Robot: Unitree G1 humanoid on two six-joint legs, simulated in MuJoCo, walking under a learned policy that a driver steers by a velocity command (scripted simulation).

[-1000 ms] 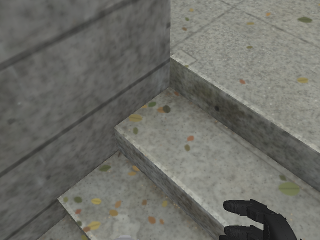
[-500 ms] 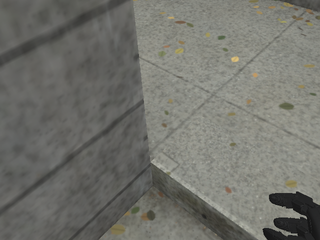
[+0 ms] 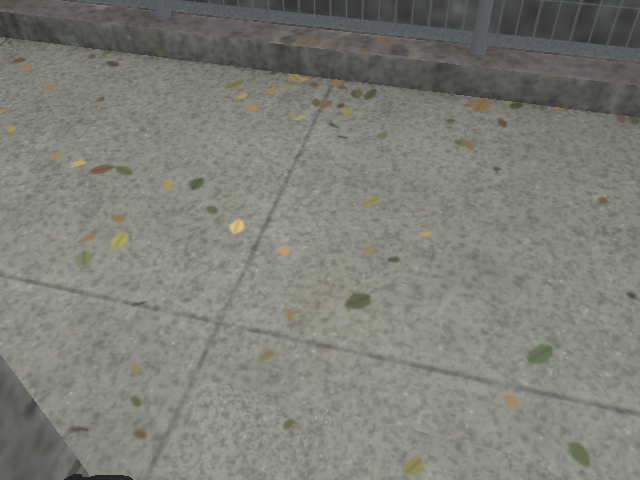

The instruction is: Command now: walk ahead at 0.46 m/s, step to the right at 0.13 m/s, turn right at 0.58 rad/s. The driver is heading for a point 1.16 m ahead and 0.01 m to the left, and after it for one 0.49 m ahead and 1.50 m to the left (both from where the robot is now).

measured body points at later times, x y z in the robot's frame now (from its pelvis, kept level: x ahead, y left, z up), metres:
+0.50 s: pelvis +0.24 -0.11 +0.04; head +0.26 -0.13 +0.49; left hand +0.18 +0.13 -0.08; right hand +0.44 -0.33 -0.01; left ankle +0.33 -0.03 -0.36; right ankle +0.07 -0.19 -0.69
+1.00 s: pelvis +0.55 -0.16 +0.21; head +0.58 -0.13 +0.66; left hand +0.86 -0.01 +0.19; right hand +0.52 -0.39 +0.09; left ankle +0.48 -0.08 -0.53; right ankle +0.72 -0.33 -0.46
